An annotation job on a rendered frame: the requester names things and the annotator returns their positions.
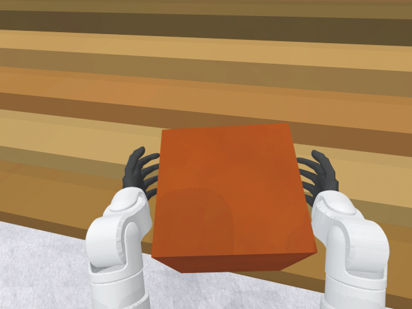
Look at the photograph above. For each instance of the carton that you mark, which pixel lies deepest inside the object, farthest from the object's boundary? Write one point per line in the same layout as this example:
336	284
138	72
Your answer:
230	199

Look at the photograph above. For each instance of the left robot forearm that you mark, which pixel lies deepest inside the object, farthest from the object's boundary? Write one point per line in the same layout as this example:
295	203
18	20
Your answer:
114	252

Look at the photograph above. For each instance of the robot right hand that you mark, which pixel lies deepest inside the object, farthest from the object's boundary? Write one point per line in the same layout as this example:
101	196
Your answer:
324	180

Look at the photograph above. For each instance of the robot left hand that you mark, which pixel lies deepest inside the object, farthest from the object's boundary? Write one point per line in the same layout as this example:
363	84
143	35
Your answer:
134	176

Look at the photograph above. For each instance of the right robot forearm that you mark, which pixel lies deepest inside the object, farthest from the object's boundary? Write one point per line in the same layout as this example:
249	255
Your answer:
357	253

